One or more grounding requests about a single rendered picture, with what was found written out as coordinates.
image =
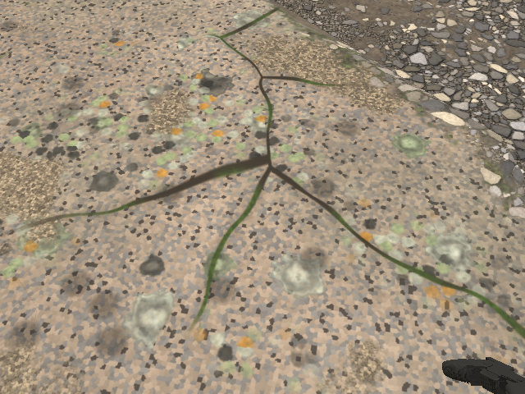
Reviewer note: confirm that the robot right hand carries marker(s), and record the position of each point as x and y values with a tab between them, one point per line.
491	374

